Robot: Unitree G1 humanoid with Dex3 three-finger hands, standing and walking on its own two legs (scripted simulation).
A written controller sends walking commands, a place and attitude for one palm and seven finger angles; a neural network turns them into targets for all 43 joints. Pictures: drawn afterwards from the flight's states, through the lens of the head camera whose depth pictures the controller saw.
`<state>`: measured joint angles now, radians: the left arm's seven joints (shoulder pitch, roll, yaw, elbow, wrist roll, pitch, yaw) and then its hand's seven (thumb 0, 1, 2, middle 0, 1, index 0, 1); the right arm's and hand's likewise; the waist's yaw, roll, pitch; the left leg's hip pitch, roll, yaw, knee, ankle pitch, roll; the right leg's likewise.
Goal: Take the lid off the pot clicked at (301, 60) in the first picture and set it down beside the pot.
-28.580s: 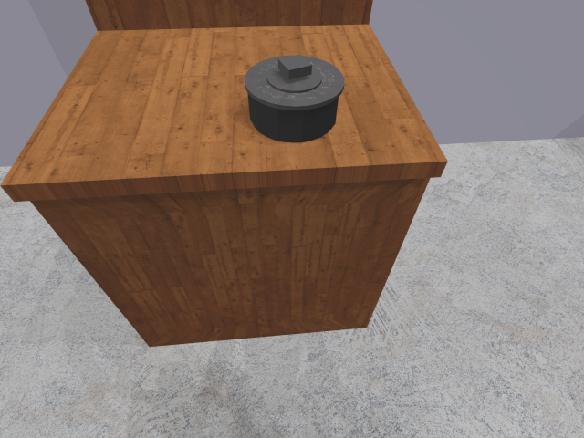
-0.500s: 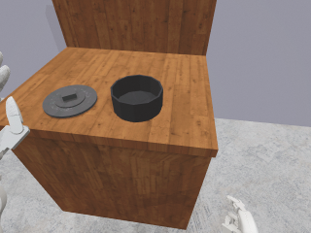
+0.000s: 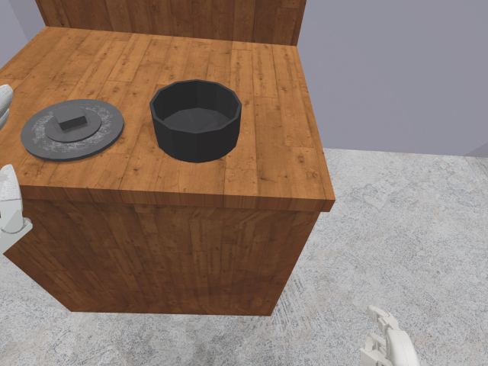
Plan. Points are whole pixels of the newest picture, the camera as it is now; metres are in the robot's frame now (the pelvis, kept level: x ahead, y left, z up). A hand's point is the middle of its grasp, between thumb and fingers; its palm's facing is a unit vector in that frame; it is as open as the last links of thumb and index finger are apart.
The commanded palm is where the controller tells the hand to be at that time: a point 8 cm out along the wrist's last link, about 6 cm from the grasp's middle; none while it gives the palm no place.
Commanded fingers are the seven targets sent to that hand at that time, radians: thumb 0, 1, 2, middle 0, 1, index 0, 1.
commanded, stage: step back with the hand held close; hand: left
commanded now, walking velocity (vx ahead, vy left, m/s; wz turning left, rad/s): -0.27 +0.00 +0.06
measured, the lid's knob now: (69, 116) +0.52 +0.38 +0.09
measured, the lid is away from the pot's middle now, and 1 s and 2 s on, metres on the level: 0.25 0.25 0.25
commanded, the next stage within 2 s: stop stepping back and stand still in 0.62 s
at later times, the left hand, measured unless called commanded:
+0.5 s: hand out of the picture +0.11 +0.28 +0.25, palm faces +0.48 -0.80 -0.36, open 7.4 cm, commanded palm +0.03 +0.32 +0.27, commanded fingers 0.00 0.90 0.90 -0.20 -0.30 -0.20 -0.30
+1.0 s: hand out of the picture -0.01 +0.31 +0.26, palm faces +0.30 -0.90 -0.32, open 7.4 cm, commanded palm -0.08 +0.36 +0.27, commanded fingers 0.00 0.90 0.90 -0.20 -0.30 -0.20 -0.30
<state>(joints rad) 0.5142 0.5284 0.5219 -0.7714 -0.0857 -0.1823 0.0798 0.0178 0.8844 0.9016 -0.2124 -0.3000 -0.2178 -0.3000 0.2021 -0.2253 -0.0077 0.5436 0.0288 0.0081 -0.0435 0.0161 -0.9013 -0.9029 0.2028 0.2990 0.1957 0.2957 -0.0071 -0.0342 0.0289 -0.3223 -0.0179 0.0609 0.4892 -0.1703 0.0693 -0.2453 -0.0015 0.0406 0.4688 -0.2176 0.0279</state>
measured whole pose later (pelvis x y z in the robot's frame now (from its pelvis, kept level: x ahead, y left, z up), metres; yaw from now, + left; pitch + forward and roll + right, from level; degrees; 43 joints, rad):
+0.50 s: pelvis -0.09 +0.04 -0.01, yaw +1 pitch +0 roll -7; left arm 0.38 0.47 0.53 -0.74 -0.07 -0.21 0.13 0.02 0.88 0.90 -0.21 -0.30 -0.22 -0.30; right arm 0.24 -0.20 0.00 0.59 0.00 -0.07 -0.05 0.02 -0.90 -0.90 0.20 0.30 0.20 0.30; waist -0.03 0.04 0.00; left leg -0.48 0.02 0.03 0.48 -0.04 0.10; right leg -0.37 0.09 0.00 0.91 -0.48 0.00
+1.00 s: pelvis -0.24 +0.10 +0.01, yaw -4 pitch +0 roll -5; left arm 0.41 0.47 0.54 -0.85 -0.11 -0.15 0.10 0.02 0.89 0.90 -0.20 -0.30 -0.21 -0.30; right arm 0.24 -0.11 0.02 0.59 0.01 -0.10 0.01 0.02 -0.90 -0.90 0.20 0.30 0.20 0.30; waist -0.07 -0.07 0.03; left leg -0.40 0.01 0.01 0.42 -0.17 0.02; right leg -0.44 0.10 0.00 0.89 -0.44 0.00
